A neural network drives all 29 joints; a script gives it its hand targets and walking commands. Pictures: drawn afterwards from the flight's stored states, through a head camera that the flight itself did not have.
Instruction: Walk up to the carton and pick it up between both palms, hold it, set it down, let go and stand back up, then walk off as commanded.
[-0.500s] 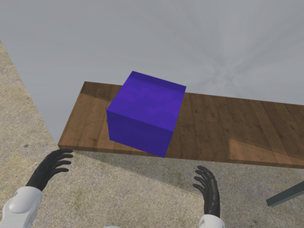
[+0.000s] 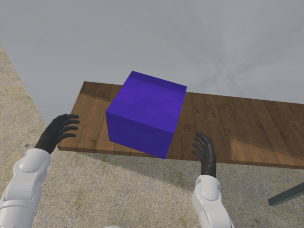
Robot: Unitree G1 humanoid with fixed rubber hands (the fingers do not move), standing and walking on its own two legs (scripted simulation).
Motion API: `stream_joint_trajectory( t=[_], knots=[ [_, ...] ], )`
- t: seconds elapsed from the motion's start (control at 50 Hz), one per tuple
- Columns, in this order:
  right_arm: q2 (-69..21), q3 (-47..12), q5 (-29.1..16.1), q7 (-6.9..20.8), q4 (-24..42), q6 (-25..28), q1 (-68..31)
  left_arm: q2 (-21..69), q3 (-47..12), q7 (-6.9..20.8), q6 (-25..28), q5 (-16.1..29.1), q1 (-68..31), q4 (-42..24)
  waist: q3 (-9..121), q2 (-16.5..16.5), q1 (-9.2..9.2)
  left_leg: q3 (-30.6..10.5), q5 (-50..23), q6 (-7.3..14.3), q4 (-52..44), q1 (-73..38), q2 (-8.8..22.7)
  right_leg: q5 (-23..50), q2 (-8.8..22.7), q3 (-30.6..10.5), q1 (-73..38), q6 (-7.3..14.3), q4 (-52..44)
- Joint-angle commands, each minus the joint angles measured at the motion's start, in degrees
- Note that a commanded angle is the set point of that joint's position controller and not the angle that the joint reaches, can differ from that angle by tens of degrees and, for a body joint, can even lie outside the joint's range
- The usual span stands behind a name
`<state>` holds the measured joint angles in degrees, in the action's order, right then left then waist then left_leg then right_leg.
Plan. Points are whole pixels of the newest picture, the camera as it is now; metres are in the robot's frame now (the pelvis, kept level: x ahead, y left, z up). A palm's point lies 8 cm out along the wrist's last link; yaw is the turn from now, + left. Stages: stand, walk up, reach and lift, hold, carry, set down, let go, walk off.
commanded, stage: reach and lift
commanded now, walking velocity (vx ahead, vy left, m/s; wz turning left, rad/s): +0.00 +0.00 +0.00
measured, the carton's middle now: (147, 113) +0.48 +0.02 -0.03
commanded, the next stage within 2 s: none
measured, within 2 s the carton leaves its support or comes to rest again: neither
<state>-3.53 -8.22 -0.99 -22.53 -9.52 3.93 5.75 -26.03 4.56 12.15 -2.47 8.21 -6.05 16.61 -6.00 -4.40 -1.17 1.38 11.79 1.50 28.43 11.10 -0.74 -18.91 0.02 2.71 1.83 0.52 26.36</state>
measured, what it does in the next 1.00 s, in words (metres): stands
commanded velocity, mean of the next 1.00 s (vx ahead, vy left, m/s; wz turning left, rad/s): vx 0.00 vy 0.00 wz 0.00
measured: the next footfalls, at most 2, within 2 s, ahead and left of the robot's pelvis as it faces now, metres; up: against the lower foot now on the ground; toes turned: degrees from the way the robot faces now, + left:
none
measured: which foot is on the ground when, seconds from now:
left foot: down 0.00-1.00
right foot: down 0.00-1.00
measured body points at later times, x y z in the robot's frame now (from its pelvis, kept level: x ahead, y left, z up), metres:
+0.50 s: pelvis +0.01 +0.00 +0.00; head +0.02 +0.04 +0.45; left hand +0.37 +0.26 +0.09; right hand +0.34 -0.13 +0.06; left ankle +0.05 +0.10 -0.74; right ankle -0.04 -0.11 -0.74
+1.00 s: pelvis +0.01 +0.01 +0.00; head +0.05 +0.05 +0.45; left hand +0.45 +0.24 +0.10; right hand +0.39 -0.14 +0.08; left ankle +0.05 +0.10 -0.74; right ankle -0.04 -0.11 -0.74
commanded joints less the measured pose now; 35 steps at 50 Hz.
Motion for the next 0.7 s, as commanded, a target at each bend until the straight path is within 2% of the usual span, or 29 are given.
stream_joint_trajectory(
  t=[0.0,0.04,0.08,0.12,0.14,0.16,0.18,0.22,0.24,0.26,0.28,0.34,0.42,0.44,0.46,0.5,0.52,0.56,0.58,0.6,0.62,0.68],
  knots=[
    [2.81,2.18,-7.40,-0.87,3.06,-1.42,-13.81,-9.43,0.06,-0.21,-1.20,7.00,-17.08,-3.10,7.59,11.08,2.92,0.67,-4.42,-2.05,-3.54,-10.25,4.24,12.27,2.82,-2.38,11.65,0.59,-8.95],
    [3.10,2.36,-7.83,-1.20,1.52,-2.86,-16.04,-9.59,0.43,0.30,-2.47,6.40,-18.54,0.71,7.16,10.68,2.78,0.59,-3.55,-1.76,-4.03,-10.22,4.28,12.04,3.06,-2.26,11.06,0.37,-9.48],
    [3.49,3.34,-7.64,-1.24,1.35,-3.88,-18.84,-9.39,0.17,0.48,-3.14,6.38,-21.40,2.62,8.26,10.41,3.49,0.77,-3.45,-1.74,-3.99,-9.43,4.23,12.97,3.03,-2.25,11.19,0.19,-8.98],
    [4.05,4.67,-7.13,-1.35,0.48,-5.52,-22.04,-9.58,-0.19,0.52,-3.88,5.93,-24.46,4.54,7.81,10.81,4.34,0.68,-1.57,-1.57,-4.48,-8.31,4.36,10.84,3.08,-2.15,11.05,0.37,-9.05],
    [3.89,5.05,-7.07,-1.35,-0.98,-6.13,-22.48,-9.35,-0.30,0.67,-4.17,5.73,-25.17,6.05,8.26,11.10,4.66,0.60,-2.83,-1.48,-4.47,-7.71,4.60,12.09,3.03,-2.14,10.19,0.46,-8.86],
    [4.00,5.50,-7.14,-1.52,-1.58,-6.46,-24.24,-9.54,0.18,0.70,-4.46,5.80,-26.35,7.79,7.96,10.53,4.56,0.86,-3.14,-1.30,-4.11,-7.74,4.07,13.48,3.17,-2.64,10.60,-0.33,-8.78],
    [3.72,4.64,-7.45,-1.40,-1.48,-6.88,-24.68,-9.66,0.15,0.76,-4.11,5.76,-27.48,6.38,9.39,10.45,4.28,0.81,-4.43,-1.26,-4.14,-7.85,4.16,14.01,3.04,-2.56,9.49,-0.16,-8.63],
    [4.38,6.21,-6.81,-1.79,-4.32,-7.21,-25.30,-9.14,0.19,0.43,-4.08,5.16,-28.96,7.03,10.17,10.87,5.72,0.44,-6.58,-1.74,-3.94,-9.20,4.14,15.72,2.67,-2.30,9.85,-0.23,-8.80],
    [3.76,5.22,-7.40,-1.64,-4.09,-7.02,-25.42,-9.07,0.64,0.44,-3.93,5.11,-29.06,6.48,10.51,11.15,5.11,0.63,-8.74,-1.79,-3.19,-9.81,4.11,17.51,2.56,-2.31,9.49,-0.32,-8.40],
    [4.84,6.55,-7.21,-1.67,-4.20,-7.01,-30.02,-9.60,0.51,0.26,-3.83,5.52,-33.40,6.77,12.56,10.67,5.40,0.32,-8.78,-1.62,-2.95,-8.56,4.04,16.83,2.60,-2.47,9.89,-0.42,-7.94],
    [4.33,6.04,-7.37,-1.59,-4.83,-7.00,-29.23,-8.80,-0.31,0.16,-3.64,5.51,-32.07,6.95,13.14,10.60,6.15,0.18,-10.82,-1.70,-2.80,-9.96,3.80,19.16,2.47,-2.25,9.54,-0.68,-8.14],
    [4.70,7.86,-7.38,-1.68,-8.89,-6.54,-30.30,-7.59,0.21,-0.11,-3.78,4.73,-32.98,9.25,13.11,10.55,6.78,-0.39,-13.35,-2.26,-2.24,-10.68,4.16,20.24,1.86,-1.81,10.33,-0.79,-7.89],
    [4.84,8.14,-7.76,-1.92,-11.37,-5.81,-35.31,-7.41,-0.36,-0.36,-3.96,5.11,-37.05,11.33,15.55,9.94,7.99,-1.02,-15.40,-2.49,-1.16,-9.79,3.98,22.90,1.89,-1.81,9.81,-1.45,-7.49],
    [4.53,7.87,-7.97,-1.84,-9.97,-5.38,-36.59,-7.37,-0.90,-0.56,-3.74,5.41,-38.23,10.36,17.29,10.07,7.92,-0.96,-17.77,-2.67,-0.78,-10.46,3.95,24.52,1.79,-1.69,9.23,-1.52,-7.27],
    [5.06,8.13,-7.97,-1.85,-11.31,-5.20,-37.80,-7.58,-0.62,-0.61,-3.78,5.10,-39.07,12.23,17.22,9.83,7.88,-1.00,-16.95,-2.59,-0.49,-10.09,3.94,24.44,1.90,-1.68,9.97,-1.83,-6.93],
    [5.56,9.53,-7.45,-1.72,-12.71,-5.27,-42.56,-7.11,-2.12,-0.86,-3.78,5.91,-43.57,14.53,17.01,9.74,9.57,-1.51,-15.85,-2.66,-0.27,-8.70,4.09,23.11,1.73,-1.52,11.37,-1.71,-6.81],
    [5.22,9.20,-7.91,-1.37,-13.20,-5.07,-40.06,-6.81,-1.78,-1.17,-3.35,5.51,-41.16,12.94,18.55,9.83,8.83,-1.48,-17.94,-2.85,-0.26,-10.05,4.16,24.10,1.63,-1.33,10.39,-1.68,-6.65],
    [5.55,10.31,-7.53,-1.41,-15.27,-5.09,-43.43,-7.20,-2.27,-1.43,-3.05,5.60,-44.83,16.85,19.29,9.91,9.85,-1.53,-16.20,-2.82,-0.16,-8.64,4.23,23.06,1.62,-1.23,11.30,-1.73,-6.45],
    [5.12,9.96,-7.80,-1.21,-17.06,-5.16,-43.77,-6.94,-1.99,-1.47,-3.08,5.30,-44.83,18.76,18.45,9.99,9.38,-1.72,-15.71,-2.80,-0.23,-8.32,4.21,22.54,1.68,-1.45,11.23,-1.71,-6.58],
    [6.26,11.34,-6.98,-1.29,-16.86,-5.45,-46.80,-7.17,-2.85,-1.56,-3.21,5.72,-48.47,19.42,20.03,9.51,10.74,-1.85,-14.77,-2.74,-0.38,-7.81,4.27,21.78,1.49,-1.30,11.87,-1.69,-6.59],
    [5.45,11.10,-7.21,-1.04,-18.76,-5.45,-46.37,-6.72,-2.70,-1.89,-2.80,5.47,-48.82,19.50,20.65,10.77,10.52,-1.88,-15.43,-2.96,-0.23,-8.28,4.24,21.28,1.42,-1.10,12.21,-1.39,-6.66],
    [6.32,11.38,-7.33,-0.45,-20.02,-5.65,-50.07,-6.28,-3.52,-2.55,-2.10,5.64,-51.51,21.85,21.76,10.53,10.95,-2.16,-15.66,-3.00,-0.22,-8.38,4.37,20.74,1.31,-0.99,13.09,-1.35,-6.46]
  ],
)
